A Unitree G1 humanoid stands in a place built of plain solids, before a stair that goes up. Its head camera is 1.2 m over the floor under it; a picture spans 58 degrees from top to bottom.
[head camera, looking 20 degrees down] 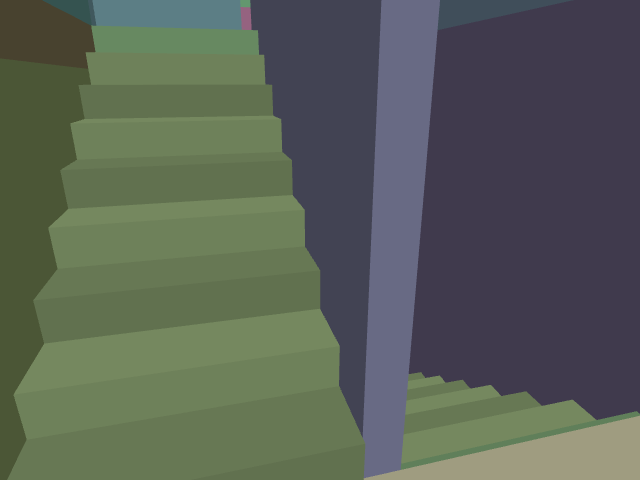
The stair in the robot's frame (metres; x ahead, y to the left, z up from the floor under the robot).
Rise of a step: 0.17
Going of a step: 0.27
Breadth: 1.00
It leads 14 degrees to the left of straight ahead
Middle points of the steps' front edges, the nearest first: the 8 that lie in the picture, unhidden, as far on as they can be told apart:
1.16 0.42 0.34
1.43 0.48 0.51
1.69 0.55 0.68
1.95 0.62 0.85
2.22 0.69 1.02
2.48 0.76 1.19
2.75 0.82 1.36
3.01 0.89 1.52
